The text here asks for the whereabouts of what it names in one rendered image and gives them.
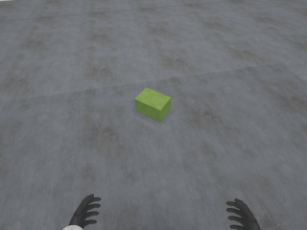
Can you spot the robot right hand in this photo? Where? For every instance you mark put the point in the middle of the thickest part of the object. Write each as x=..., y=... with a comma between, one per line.
x=246, y=216

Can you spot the carton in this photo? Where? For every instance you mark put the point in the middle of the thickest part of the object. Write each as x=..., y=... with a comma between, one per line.
x=152, y=104

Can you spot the robot left hand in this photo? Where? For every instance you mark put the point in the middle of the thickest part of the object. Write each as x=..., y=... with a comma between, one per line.
x=81, y=214

